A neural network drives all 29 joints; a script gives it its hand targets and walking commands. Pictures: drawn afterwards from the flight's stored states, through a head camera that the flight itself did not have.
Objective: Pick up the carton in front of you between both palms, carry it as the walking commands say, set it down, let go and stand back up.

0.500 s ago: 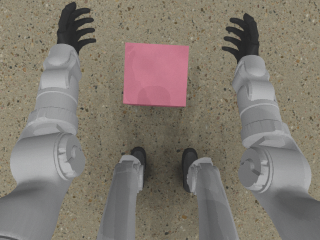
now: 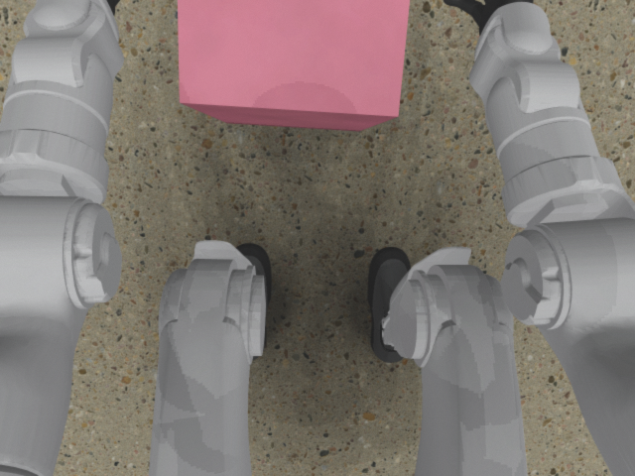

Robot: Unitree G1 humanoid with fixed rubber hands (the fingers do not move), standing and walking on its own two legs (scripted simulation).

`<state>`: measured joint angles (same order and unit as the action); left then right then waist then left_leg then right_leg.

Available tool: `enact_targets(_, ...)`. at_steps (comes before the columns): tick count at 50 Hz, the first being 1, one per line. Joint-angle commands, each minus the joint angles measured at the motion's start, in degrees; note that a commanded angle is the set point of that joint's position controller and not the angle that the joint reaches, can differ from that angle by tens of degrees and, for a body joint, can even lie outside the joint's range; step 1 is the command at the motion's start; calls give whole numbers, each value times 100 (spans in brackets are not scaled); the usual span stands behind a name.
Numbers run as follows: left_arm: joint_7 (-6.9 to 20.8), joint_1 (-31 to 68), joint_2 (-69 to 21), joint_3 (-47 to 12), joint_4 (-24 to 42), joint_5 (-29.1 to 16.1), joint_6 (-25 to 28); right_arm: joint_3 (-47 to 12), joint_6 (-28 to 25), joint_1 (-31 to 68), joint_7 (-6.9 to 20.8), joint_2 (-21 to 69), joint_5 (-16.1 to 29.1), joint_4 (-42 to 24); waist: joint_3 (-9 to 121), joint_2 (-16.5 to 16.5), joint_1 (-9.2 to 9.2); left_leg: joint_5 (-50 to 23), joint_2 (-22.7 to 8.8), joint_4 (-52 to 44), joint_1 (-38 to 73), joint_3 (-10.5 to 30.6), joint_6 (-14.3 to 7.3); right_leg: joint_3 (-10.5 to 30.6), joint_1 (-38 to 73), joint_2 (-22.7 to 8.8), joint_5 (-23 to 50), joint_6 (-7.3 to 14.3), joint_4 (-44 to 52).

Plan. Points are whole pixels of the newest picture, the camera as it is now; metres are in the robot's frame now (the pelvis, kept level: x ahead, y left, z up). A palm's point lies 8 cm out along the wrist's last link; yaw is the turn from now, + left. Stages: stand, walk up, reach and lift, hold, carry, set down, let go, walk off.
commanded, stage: reach and lift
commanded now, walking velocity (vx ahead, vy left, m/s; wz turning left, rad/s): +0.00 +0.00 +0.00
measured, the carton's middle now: (296, 35) +0.55 +0.06 -0.28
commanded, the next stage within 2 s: none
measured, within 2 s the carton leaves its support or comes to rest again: leaves its support in 1.02 s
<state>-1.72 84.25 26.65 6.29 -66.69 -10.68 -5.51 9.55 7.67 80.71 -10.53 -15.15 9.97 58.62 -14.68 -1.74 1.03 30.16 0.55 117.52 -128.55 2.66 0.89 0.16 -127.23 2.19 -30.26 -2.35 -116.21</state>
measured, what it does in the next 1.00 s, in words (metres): stands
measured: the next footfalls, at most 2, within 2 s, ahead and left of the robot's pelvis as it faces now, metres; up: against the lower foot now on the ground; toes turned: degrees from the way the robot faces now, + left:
none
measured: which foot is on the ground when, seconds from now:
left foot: down 0.00-1.00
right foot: down 0.00-1.00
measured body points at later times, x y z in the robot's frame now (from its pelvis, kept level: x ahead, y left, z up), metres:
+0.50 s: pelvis +0.01 +0.01 -0.04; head +0.38 +0.05 +0.21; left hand +0.56 +0.24 -0.22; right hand +0.57 -0.11 -0.22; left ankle +0.11 +0.12 -0.37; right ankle +0.12 -0.12 -0.37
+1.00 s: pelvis +0.00 +0.01 -0.05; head +0.37 +0.04 +0.20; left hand +0.57 +0.21 -0.22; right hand +0.57 -0.10 -0.21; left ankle +0.11 +0.12 -0.37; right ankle +0.12 -0.12 -0.37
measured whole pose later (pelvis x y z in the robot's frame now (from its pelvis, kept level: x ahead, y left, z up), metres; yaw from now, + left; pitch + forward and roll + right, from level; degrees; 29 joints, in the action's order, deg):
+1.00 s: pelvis +0.00 +0.01 -0.05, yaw -1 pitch +35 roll -2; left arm -1.6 88.3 21.9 4.7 -64.9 -6.4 -10.6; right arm 17.0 10.1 85.3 -9.9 -11.1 3.8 59.2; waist -21.8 -3.1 2.4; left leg 32.7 -0.7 128.1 -130.9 1.0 -0.8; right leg 1.9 -130.0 4.0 -31.9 -4.1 -126.4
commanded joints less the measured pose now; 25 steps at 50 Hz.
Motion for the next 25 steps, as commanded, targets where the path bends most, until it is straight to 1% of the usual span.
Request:
enact_targets(1,-20,1754,811,-32,123,-24,173,39,-208,1671,57,-674,19,-89,6278,341,119,-855,-116,-848,3154,-334,73,-312,3282,51,754,-55,574)
enact_targets(4,-51,1999,863,-159,-26,-92,286,-19,-354,1919,112,-786,98,124,6149,361,108,-1053,-145,-607,3209,-258,79,-310,3152,33,909,-57,287)
enact_targets(8,-134,2300,967,-409,146,-315,408,-212,-517,2197,100,-992,341,46,6745,422,83,-1661,-132,-297,3797,-232,86,-369,3291,30,1390,-58,-46)
enact_targets(9,-157,2386,995,-394,293,-353,427,-292,-541,2231,83,-1007,387,14,6784,369,152,-1667,-94,-255,3625,-270,94,-339,3430,17,1430,-39,-97)
enact_targets(10,-162,2396,1004,-413,341,-401,440,-378,-557,2274,62,-951,419,-32,6840,227,170,-1768,-84,-235,3588,-264,82,-365,3547,32,1565,-62,-167)
enact_targets(12,-155,2299,1043,-465,378,-487,463,-476,-571,2213,22,-820,477,-175,7011,96,208,-2043,-72,-138,3789,-239,38,-409,3587,69,1769,-104,-254)
enact_targets(15,-161,2048,968,-479,383,-477,469,-504,-572,2018,-12,-678,527,-381,7188,213,256,-2406,-49,-47,4175,-244,18,-453,3464,136,1935,-116,-300)
enact_targets(16,-170,1963,910,-489,389,-469,460,-482,-573,1941,-21,-681,512,-419,7244,264,242,-2480,-38,-46,4280,-242,24,-478,3419,155,1948,-114,-311)
enact_targets(19,-170,1727,679,-540,152,-417,427,-331,-563,1585,-14,-630,386,-151,6761,391,123,-2324,-19,-105,4193,-194,55,-510,2931,170,1687,-105,-262)
enact_targets(22,-134,1689,506,-544,95,-336,420,-141,-576,1430,24,-589,218,48,6254,469,-2,-2059,-7,-164,3882,-148,80,-482,2608,165,1477,-86,-197)
enact_targets(25,-112,1766,440,-526,104,-265,425,-22,-607,1466,45,-591,119,154,6002,522,-49,-1861,1,-220,3621,-134,100,-449,2541,158,1390,-65,-148)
